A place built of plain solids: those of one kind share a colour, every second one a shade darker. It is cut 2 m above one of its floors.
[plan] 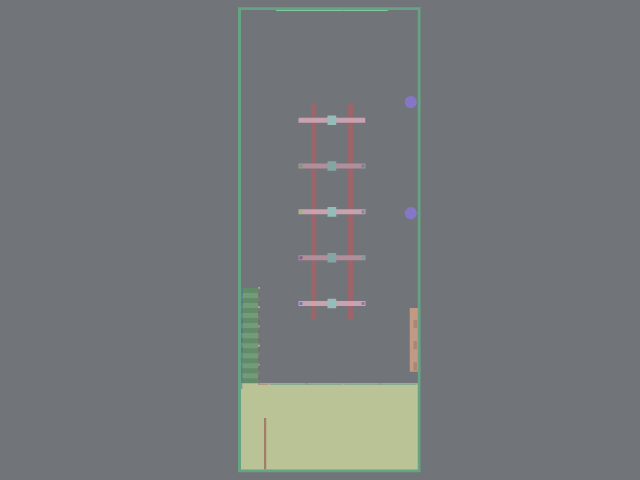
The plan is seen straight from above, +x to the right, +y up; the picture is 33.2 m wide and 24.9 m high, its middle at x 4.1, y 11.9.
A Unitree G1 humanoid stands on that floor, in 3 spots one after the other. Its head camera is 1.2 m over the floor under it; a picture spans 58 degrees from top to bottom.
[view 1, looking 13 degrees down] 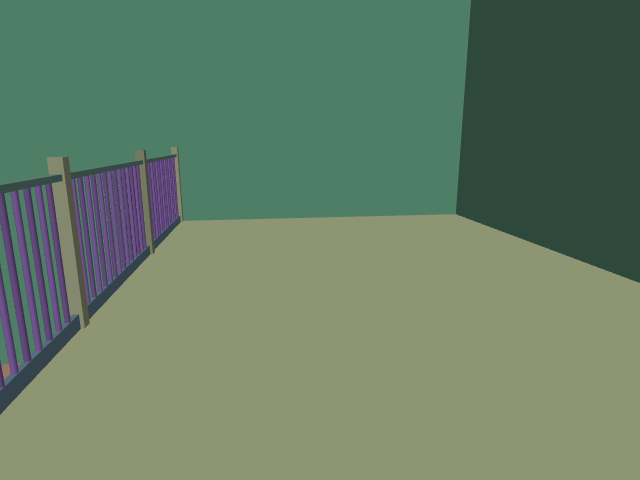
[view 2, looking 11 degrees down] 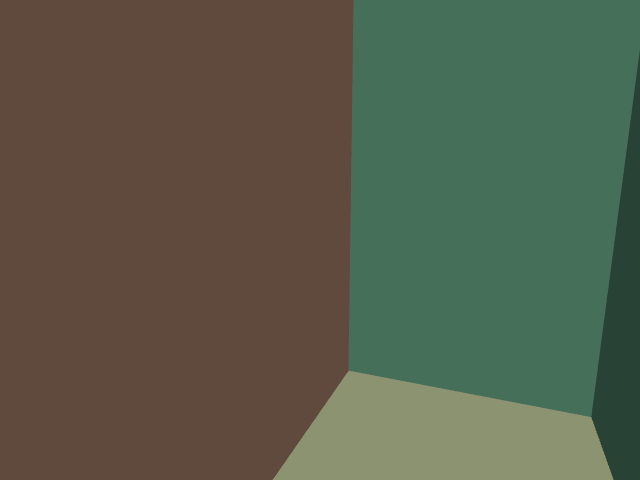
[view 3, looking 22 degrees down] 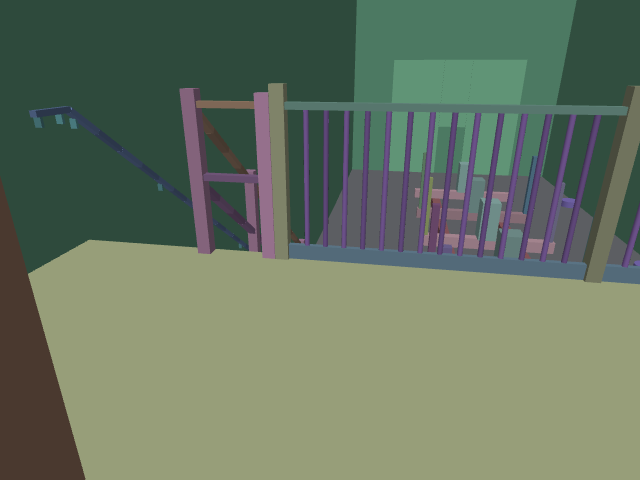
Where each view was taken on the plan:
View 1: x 2.45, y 3.22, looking -8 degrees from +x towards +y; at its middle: gal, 5.33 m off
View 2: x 0.49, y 2.17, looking -68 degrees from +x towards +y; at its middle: screen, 1.91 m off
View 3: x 2.20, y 1.83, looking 100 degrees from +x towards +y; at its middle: ground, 13.29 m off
